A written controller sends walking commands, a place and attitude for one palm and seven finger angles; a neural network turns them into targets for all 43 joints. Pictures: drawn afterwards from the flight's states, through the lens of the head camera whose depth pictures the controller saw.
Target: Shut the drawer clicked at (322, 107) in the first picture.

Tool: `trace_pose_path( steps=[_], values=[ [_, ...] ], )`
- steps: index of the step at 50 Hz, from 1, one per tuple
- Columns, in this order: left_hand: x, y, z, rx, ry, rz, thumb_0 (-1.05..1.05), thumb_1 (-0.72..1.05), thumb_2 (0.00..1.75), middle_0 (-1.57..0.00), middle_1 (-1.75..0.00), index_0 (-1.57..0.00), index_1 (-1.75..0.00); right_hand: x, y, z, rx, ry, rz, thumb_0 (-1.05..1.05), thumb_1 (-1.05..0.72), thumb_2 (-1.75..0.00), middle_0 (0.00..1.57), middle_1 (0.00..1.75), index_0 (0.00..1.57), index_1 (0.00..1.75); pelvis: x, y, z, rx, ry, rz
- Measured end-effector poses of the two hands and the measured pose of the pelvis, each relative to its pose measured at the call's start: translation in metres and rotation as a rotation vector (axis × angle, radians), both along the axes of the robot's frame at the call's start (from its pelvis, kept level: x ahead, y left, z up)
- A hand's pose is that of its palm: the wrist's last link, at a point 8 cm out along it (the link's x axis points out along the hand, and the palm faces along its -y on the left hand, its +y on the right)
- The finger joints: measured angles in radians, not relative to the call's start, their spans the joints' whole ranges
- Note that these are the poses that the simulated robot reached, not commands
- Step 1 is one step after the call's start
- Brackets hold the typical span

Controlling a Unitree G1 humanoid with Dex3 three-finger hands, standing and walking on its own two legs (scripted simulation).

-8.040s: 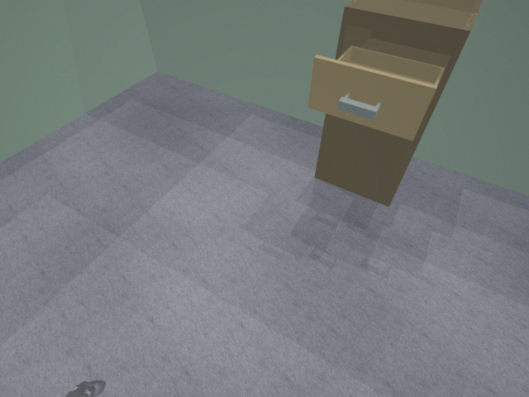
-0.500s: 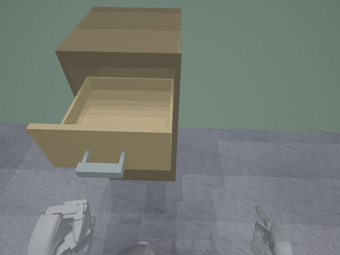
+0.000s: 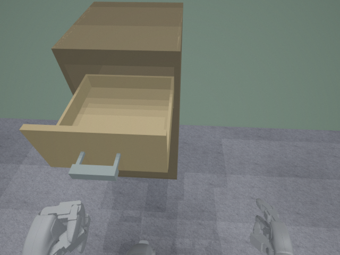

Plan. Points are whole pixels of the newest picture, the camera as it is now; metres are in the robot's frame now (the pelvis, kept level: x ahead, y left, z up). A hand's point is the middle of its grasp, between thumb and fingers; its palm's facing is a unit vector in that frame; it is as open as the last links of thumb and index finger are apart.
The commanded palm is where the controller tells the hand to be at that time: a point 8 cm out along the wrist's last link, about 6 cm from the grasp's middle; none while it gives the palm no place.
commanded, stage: bring the fist close to the handle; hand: left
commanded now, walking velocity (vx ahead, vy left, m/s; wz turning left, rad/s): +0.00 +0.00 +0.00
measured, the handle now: (97, 164) +0.34 +0.23 +0.00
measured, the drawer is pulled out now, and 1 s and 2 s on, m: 0.29 0.29 0.25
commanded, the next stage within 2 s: push the drawer shut in 1.20 s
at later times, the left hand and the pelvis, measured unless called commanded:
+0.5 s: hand (98, 213) +0.20 +0.17 +0.03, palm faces +0.01 -1.00 -0.06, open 3.3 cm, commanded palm +0.18 +0.23 +0.03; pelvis +0.00 +0.01 -0.02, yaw -1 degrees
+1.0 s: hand (103, 204) +0.24 +0.18 +0.00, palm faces +0.00 -1.00 -0.05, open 3.3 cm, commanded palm +0.21 +0.24 +0.00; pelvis -0.01 +0.02 -0.04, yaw -2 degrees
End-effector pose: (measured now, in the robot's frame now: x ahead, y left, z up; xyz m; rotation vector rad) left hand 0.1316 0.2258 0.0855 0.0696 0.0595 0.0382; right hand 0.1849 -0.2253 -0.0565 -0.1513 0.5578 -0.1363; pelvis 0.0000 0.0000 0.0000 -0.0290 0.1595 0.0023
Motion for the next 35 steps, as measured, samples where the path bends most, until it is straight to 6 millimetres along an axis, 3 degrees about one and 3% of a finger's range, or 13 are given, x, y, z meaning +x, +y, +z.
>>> trace_pose_path(
  steps=[16,35],
  values=[
    [0.038,0.003,-0.031,-0.018,0.010,-0.028,0.02,0.90,0.90,-1.39,-1.60,-1.40,-1.60,-0.012,-0.012,-0.022,-0.034,0.098,-0.045,0.01,-0.90,-0.90,0.20,0.30,0.20,0.30,0.005,0.001,-0.011,0.000,0.061,-0.012],
    [0.072,0.003,-0.071,-0.019,-0.018,-0.043,0.02,0.90,0.90,-1.40,-1.60,-1.40,-1.60,-0.028,0.000,-0.056,-0.050,0.174,-0.024,0.01,-0.90,-0.90,0.20,0.30,0.20,0.30,-0.007,0.010,-0.037,-0.014,0.137,-0.027]
  ],
)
